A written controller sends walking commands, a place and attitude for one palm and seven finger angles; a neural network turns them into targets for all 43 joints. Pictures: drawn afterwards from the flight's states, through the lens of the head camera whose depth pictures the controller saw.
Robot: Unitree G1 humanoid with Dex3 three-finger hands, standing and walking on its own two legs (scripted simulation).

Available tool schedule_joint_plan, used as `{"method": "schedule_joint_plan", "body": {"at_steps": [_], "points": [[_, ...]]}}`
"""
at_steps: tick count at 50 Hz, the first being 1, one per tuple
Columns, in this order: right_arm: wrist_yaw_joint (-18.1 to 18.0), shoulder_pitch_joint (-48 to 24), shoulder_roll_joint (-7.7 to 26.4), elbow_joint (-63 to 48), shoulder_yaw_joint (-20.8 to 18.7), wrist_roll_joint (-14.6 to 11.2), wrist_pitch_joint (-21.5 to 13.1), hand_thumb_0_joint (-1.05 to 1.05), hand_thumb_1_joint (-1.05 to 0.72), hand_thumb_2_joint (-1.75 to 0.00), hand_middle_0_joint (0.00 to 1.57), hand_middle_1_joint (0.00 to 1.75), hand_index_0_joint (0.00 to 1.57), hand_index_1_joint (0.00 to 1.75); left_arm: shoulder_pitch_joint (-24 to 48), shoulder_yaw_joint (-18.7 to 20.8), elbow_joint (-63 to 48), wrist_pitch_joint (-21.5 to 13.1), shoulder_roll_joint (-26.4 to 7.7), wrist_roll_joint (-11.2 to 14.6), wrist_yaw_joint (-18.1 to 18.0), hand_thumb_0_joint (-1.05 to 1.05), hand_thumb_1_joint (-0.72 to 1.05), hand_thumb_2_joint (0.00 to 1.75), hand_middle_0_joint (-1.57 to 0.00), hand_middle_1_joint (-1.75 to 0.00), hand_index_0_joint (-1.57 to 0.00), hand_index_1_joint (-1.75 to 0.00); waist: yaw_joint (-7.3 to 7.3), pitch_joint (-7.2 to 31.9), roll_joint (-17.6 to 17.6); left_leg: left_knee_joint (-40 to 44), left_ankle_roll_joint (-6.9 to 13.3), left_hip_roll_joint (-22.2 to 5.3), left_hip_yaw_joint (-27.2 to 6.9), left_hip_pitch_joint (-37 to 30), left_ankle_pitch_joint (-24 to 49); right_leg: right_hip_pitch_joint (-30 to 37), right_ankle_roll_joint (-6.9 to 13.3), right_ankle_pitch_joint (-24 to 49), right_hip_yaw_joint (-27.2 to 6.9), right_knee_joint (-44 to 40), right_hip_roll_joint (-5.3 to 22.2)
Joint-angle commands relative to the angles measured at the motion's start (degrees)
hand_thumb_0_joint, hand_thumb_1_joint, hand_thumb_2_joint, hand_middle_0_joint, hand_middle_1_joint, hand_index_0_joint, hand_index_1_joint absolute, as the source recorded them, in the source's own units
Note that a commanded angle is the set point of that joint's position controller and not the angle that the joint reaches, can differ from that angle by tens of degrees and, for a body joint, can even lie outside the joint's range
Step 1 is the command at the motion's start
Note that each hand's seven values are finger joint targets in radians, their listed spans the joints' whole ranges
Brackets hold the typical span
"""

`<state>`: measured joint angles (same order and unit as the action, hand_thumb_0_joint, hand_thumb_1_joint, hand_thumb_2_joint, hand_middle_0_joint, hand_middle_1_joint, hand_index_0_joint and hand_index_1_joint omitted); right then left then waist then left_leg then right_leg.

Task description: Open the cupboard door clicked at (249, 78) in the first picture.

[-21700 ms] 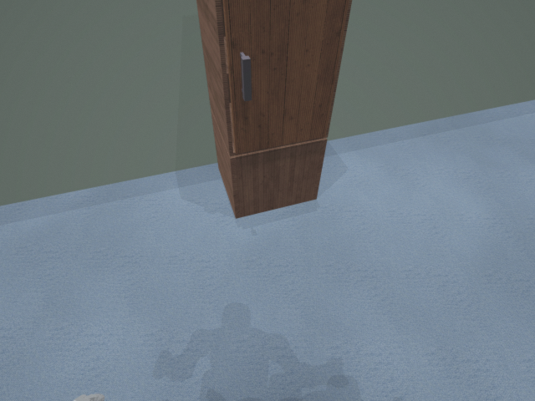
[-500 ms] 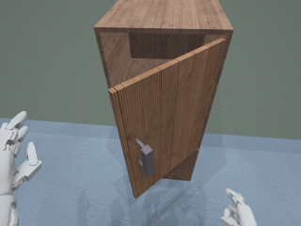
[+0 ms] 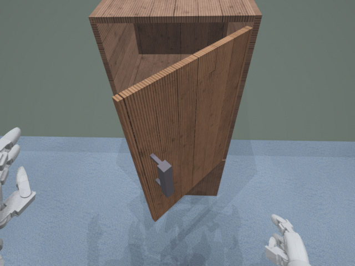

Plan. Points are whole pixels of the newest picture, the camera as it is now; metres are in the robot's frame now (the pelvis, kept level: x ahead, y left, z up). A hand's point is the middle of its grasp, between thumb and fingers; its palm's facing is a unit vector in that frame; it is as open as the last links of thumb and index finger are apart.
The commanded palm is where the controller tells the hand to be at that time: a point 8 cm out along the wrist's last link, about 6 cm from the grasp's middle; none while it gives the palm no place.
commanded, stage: step back with the hand held close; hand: left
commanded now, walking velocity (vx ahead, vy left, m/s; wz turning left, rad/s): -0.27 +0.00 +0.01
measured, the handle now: (161, 175) +0.34 +0.08 -0.02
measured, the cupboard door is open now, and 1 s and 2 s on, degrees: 46 46 46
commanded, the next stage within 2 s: stop stepping back and stand still in 1.04 s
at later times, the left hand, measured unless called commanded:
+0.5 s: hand out of the picture +0.11 +0.28 +0.15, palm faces +0.44 -0.76 -0.48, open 7.4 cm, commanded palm +0.05 +0.32 +0.17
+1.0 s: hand out of the picture +0.02 +0.30 +0.16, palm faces +0.50 -0.73 -0.47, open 7.4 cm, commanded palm -0.05 +0.32 +0.17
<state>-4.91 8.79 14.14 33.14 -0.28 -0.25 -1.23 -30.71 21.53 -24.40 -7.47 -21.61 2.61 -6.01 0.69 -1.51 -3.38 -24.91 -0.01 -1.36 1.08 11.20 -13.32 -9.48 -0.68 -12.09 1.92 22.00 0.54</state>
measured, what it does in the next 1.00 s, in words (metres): walks backwards: left foot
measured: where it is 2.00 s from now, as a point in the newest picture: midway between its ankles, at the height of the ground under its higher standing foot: outside the picture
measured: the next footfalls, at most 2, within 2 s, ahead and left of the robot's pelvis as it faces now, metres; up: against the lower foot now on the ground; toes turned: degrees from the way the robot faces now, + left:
left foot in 0.88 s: -0.03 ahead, +0.11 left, +0.00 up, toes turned +6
right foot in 1.24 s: -0.30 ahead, -0.13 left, +0.00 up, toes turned -3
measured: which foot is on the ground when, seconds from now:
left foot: down 0.00-0.74, up 0.76-0.86, down 0.88-1.00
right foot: down 0.00-0.88, up 0.90-1.00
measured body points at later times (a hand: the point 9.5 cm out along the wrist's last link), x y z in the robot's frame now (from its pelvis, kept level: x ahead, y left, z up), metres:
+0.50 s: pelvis -0.08 +0.01 -0.01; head -0.07 +0.03 +0.43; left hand +0.08 +0.32 +0.18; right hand +0.09 -0.22 -0.09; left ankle +0.00 +0.12 -0.74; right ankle -0.01 -0.13 -0.74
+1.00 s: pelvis -0.16 +0.01 -0.01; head -0.13 +0.05 +0.43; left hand -0.01 +0.34 +0.18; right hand +0.04 -0.20 -0.09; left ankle -0.07 +0.11 -0.74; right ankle -0.16 -0.13 -0.67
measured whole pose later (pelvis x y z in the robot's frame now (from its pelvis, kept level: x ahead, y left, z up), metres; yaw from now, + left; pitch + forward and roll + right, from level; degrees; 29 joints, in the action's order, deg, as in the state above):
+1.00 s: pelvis -0.16 +0.01 -0.01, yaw +5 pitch +0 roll -4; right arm -3.5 8.5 9.7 36.5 -1.6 0.9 -7.2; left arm -29.5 27.4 -32.6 -13.2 -26.0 1.7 -9.0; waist 0.7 -4.0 0.8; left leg -33.4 2.8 -1.7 -0.3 25.4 -8.5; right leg -28.0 -1.5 -24.9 -2.3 61.7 -5.7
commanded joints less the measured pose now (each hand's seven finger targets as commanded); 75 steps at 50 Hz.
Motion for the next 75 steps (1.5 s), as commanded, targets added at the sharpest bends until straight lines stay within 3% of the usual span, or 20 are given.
{"method": "schedule_joint_plan", "body": {"at_steps": [1, 7, 15, 22, 32, 35, 37, 40, 42, 44, 45, 48, 52, 58, 60, 62, 64, 68, 72, 75], "points": [[-0.76, -5.06, 5.37, -10.2, -2.59, -0.14, -1.19, 0.0, -0.9, -0.9, 0.2, 0.3, 0.2, 0.3, -0.87, 9.62, -13.55, -3.21, -12.18, 0.46, -2.17, 0.0, 0.9, 0.9, -0.2, -0.3, -0.2, -0.3, 0.08, 12.45, 2.11, 0.35, 0.86, -1.86, -0.32, -2.79, 24.77, 4.38, 0.05, 26.48, -0.75, 1.89, 2.18], [-0.91, -4.68, 5.74, -10.79, -2.79, -0.31, -1.23, 0.0, -0.9, -0.9, 0.2, 0.3, 0.2, 0.3, -1.08, 9.9, -14.78, -3.98, -12.5, 0.32, -2.96, 0.0, 0.9, 0.9, -0.2, -0.3, -0.2, -0.3, -0.04, 9.43, -0.08, 2.18, 1.3, -2.46, -1.33, 3.17, 15.56, 2.52, -0.26, 16.97, -1.41, 2.08, 1.43], [-0.62, -3.88, 6.79, -11.35, -2.78, -0.23, -3.44, 0.0, -0.9, -0.9, 0.2, 0.3, 0.2, 0.3, -0.03, 10.64, -15.16, -6.46, -11.96, -1.23, -3.48, 0.0, 0.9, 0.9, -0.2, -0.3, -0.2, -0.3, -0.17, 4.6, -2.45, 7.95, 3.81, -4.05, -4.94, 23.05, -14.96, 8.28, -0.55, 3.33, -2.73, 6.53, -0.27], [-0.38, -1.78, 6.64, -9.93, -2.67, 0.09, -5.79, 0.0, -0.9, -0.9, 0.2, 0.3, 0.2, 0.3, 2.99, 9.89, -17.13, -7.86, -11.68, -1.61, -3.97, 0.0, 0.9, 0.9, -0.2, -0.3, -0.2, -0.3, -1.08, 3.68, 0.53, 2.24, 2.82, -2.09, -4.46, 19.63, -18.69, -2.04, 0.37, -10.53, -5.09, 0.79, 1.41], [-0.23, -3.41, 7.1, -9.59, -3.14, 0.36, -7.92, 0.0, -0.9, -0.9, 0.2, 0.3, 0.2, 0.3, 0.49, 13.42, -15.82, -9.5, -12.18, -2.52, -3.48, 0.0, 0.9, 0.9, -0.2, -0.3, -0.2, -0.3, 0.01, 5.86, -7.06, 9.7, 7.09, -8.76, -10.09, 37.37, -28.99, 14.85, -0.91, 2.54, -4.62, 19.0, -4.59], [0.37, -2.53, 6.51, -9.21, -3.67, 0.56, -8.03, 0.0, -0.9, -0.9, 0.2, 0.3, 0.2, 0.3, 2.11, 13.53, -16.61, -9.77, -13.12, -2.49, -3.04, 0.0, 0.9, 0.9, -0.2, -0.3, -0.2, -0.3, -0.65, 3.79, 3.1, -4.55, 4.23, -2.4, -4.12, 30.35, -25.03, 1.28, 2.23, -2.37, -15.28, 7.07, 1.24], [1.21, -0.69, 4.43, -6.92, -3.46, 0.56, -7.32, 0.0, -0.9, -0.9, 0.2, 0.3, 0.2, 0.3, 2.69, 11.53, -17.5, -8.99, -13.39, -1.23, -3.68, 0.0, 0.9, 0.9, -0.2, -0.3, -0.2, -0.3, -1.07, 5.99, 14.03, -21.77, -0.4, 3.08, 0.42, 12.55, -13.38, -17.07, 7.24, -10.31, -23.86, -6.57, 12.1], [1.5, -2.07, 3.72, -5.24, -3.26, 0.61, -5.6, 0.0, -0.9, -0.9, 0.2, 0.3, 0.2, 0.3, 5.56, 10.35, -18.63, -8.18, -13.98, -1.27, -4.56, 0.0, 0.9, 0.9, -0.2, -0.3, -0.2, -0.3, -1.8, 6.18, 14.29, -27.27, -0.29, 2.06, -0.48, 4.76, -12.25, -22.99, 7.9, -4.75, -18.9, -7.75, 14.08], [0.63, -2.55, 3.94, -5.37, -2.42, 0.28, -5.48, 0.0, -0.9, -0.9, 0.2, 0.3, 0.2, 0.3, 4.52, 10.42, -18.96, -7.93, -13.56, -0.73, -4.53, 0.0, 0.9, 0.9, -0.2, -0.3, -0.2, -0.3, -2.4, 3.52, 6.91, -4.99, 0.25, 1.6, -0.53, 2.83, -8.26, -21.32, 3.01, -2.67, -11.09, 0.12, 6.64], [-0.23, -4.37, 6.8, -6.92, -3.33, 0.82, -6.74, 0.0, -0.9, -0.9, 0.2, 0.3, 0.2, 0.3, 4.66, 13.3, -22.23, -9.69, -14.17, -1.68, -4.88, 0.0, 0.9, 0.9, -0.2, -0.3, -0.2, -0.3, -0.65, 6.13, -17.14, 13.17, 7.88, -17.3, -20.3, 22.94, -10.95, -4.24, -1.68, -6.17, -2.18, 27.65, -5.15], [-0.16, -4.3, 5.24, -6.28, -4.18, 1.24, -7.89, 0.0, -0.9, -0.9, 0.2, 0.3, 0.2, 0.3, 3.73, 15.03, -22.28, -10.46, -15.95, -1.71, -4.79, 0.0, 0.9, 0.9, -0.2, -0.3, -0.2, -0.3, -1.05, 9.95, -17.94, 19.36, 10.24, -21.38, -25.02, 27.94, -21.02, 0.38, -1.2, -13.65, -4.63, 44.75, -7.09], [1.28, -3.9, 4.48, -4.62, -4.84, 1.53, -9.87, 0.0, -0.9, -0.9, 0.2, 0.3, 0.2, 0.3, 1.8, 13.19, -21.59, -9.33, -12.65, 0.06, -4.57, 0.0, 0.9, 0.9, -0.2, -0.3, -0.2, -0.3, -0.35, 8.91, -4.55, 9.99, 10.34, -18.02, -16.04, 13.06, -4.96, -13.61, -0.51, -15.81, -6.31, 47.55, -4.77], [1.86, -3.05, 4.74, -2.72, -3.59, 1.51, -10.83, 0.0, -0.9, -0.9, 0.2, 0.3, 0.2, 0.3, 4.22, 6.88, -22.28, -7.92, -9.18, 0.51, -4.41, 0.0, 0.9, 0.9, -0.2, -0.3, -0.2, -0.3, -1.19, 10.72, -9.61, 11.83, 7.71, -15.22, -12.15, 1.51, 1.52, -13.4, -0.65, -18.05, -2.05, 32.22, -4.32], [1.94, -2.74, 4.51, -3.25, -2.72, 2.22, -9.3, 0.0, -0.9, -0.9, 0.2, 0.3, 0.2, 0.3, 1.97, 9.57, -20.09, -7.58, -13.06, 1.85, -3.22, 0.0, 0.9, 0.9, -0.2, -0.3, -0.2, -0.3, -0.17, 15.24, -10.91, 11.39, 3.05, -12.04, -5.88, -5.32, 8.59, -2.92, 1.74, -12.7, 1.3, 2.46, -4.91], [2.28, -2.82, 3.98, -5.22, -2.44, 1.88, -7.71, 0.0, -0.9, -0.9, 0.2, 0.3, 0.2, 0.3, -2.73, 13.39, -20.96, -8.1, -17.33, 1.94, -2.64, 0.0, 0.9, 0.9, -0.2, -0.3, -0.2, -0.3, -0.57, 14.74, -4.4, 3.11, -0.11, -5.4, 0.4, -4.41, 2.52, -2.56, 4.0, -3.33, -2.25, -9.03, 0.49], [2.18, -4.07, 3.37, -5.8, -1.28, 1.72, -6.59, 0.0, -0.9, -0.9, 0.2, 0.3, 0.2, 0.3, -2.66, 16.3, -20.02, -8.87, -20.35, 2.33, -3.45, 0.0, 0.9, 0.9, -0.2, -0.3, -0.2, -0.3, -0.16, 11.06, 7.24, -15.34, -2.21, -0.37, 3.42, -0.35, -2.64, -12.63, 8.09, 0.33, -13.23, -12.54, 14.23], [1.71, -3.36, 2.95, -6.52, -0.99, 0.08, -6.66, 0.0, -0.9, -0.9, 0.2, 0.3, 0.2, 0.3, -4.08, 13.95, -17.67, -7.42, -17.39, 1.49, -3.69, 0.0, 0.9, 0.9, -0.2, -0.3, -0.2, -0.3, -0.21, 11.39, 16.55, -23.86, -0.84, 1.65, 0.01, 13.44, -4.56, -0.03, 7.56, 30.2, -10.74, -1.99, 12.85], [0.1, -1.77, 4.48, -5.05, -0.71, 0.04, -6.93, 0.0, -0.9, -0.9, 0.2, 0.3, 0.2, 0.3, -2.04, 12.36, -14.26, -6.17, -14.49, 1.46, -4.2, 0.0, 0.9, 0.9, -0.2, -0.3, -0.2, -0.3, -2.59, 9.19, 3.69, -4.66, 1.09, 1.11, 1.82, 0.99, 12.86, -1.65, 2.59, 27.77, -3.02, 4.28, 7.49], [-0.56, 0.0, 6.18, -4.79, -1.36, 0.32, -8.84, 0.0, -0.9, -0.9, 0.2, 0.3, 0.2, 0.3, -0.11, 9.83, -12.94, -6.56, -14.25, 1.05, -3.96, 0.0, 0.9, 0.9, -0.2, -0.3, -0.2, -0.3, -1.95, 8.66, -8.33, 3.01, 5.45, -7.93, -13.02, -6.17, 22.13, -9.12, -0.69, -2.03, 0.45, 11.45, -1.35], [-0.24, -1.32, 6.2, -4.47, -1.78, 0.93, -9.87, 0.0, -0.9, -0.9, 0.2, 0.3, 0.2, 0.3, 1.1, 10.67, -16.01, -7.08, -15.05, 0.42, -3.83, 0.0, 0.9, 0.9, -0.2, -0.3, -0.2, -0.3, -0.73, 4.81, -6.64, 12.19, 5.16, -8.87, -14.58, 8.5, -6.39, -0.62, 0.64, -14.07, -0.41, 8.7, -1.46]]}}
